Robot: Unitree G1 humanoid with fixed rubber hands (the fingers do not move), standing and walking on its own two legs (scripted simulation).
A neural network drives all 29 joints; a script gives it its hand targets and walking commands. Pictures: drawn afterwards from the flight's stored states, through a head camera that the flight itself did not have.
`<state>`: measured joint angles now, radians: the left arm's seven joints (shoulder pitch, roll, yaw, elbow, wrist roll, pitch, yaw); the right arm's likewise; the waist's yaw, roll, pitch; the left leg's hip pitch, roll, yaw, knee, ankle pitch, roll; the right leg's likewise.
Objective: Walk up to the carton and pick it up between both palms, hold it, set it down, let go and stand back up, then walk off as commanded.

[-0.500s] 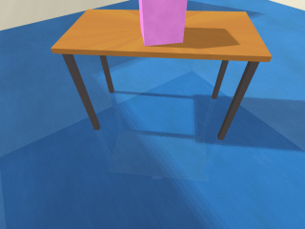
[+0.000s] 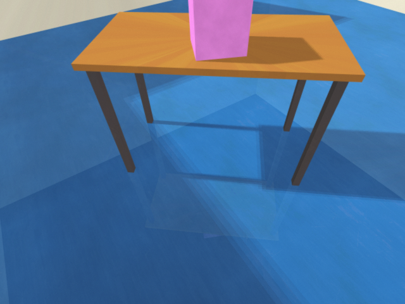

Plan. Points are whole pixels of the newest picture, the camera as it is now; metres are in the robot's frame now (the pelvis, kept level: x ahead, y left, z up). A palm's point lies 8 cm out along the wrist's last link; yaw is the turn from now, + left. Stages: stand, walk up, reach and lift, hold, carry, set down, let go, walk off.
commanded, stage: stand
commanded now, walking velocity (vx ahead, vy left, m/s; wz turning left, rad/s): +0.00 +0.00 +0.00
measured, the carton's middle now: (217, 16) +1.11 -0.03 +0.11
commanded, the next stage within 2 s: none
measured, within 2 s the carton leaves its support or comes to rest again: neither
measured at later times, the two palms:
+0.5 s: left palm out of the picture +0.08 +0.30 -0.12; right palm out of the picture +0.09 -0.29 -0.12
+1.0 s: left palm out of the picture +0.08 +0.29 -0.12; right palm out of the picture +0.10 -0.29 -0.12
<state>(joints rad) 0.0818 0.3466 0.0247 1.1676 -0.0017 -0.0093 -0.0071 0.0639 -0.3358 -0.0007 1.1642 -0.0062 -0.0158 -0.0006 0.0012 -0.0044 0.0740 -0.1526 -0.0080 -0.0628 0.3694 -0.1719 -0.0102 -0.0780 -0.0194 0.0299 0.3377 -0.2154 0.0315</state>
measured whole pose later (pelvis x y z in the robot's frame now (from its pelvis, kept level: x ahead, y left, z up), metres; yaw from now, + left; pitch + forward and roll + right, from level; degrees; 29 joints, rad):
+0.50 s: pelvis +0.01 +0.00 +0.00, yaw +0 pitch -3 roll +0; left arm 0.08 0.34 0.02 1.15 0.00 -0.01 0.00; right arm 0.06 -0.33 0.00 1.15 -0.01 -0.01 0.00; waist 0.00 -0.01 0.07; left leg -0.13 -0.02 -0.06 0.36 -0.18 -0.01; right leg -0.06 -0.03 0.03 0.34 -0.23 0.04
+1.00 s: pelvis +0.01 +0.00 +0.00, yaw +0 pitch -3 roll +0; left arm 0.09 0.33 0.01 1.14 0.00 -0.01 0.00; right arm 0.07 -0.34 0.00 1.15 -0.01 -0.01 0.00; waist 0.01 0.01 0.07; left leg -0.13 -0.01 -0.07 0.36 -0.19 -0.02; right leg -0.05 -0.02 0.02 0.34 -0.24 0.03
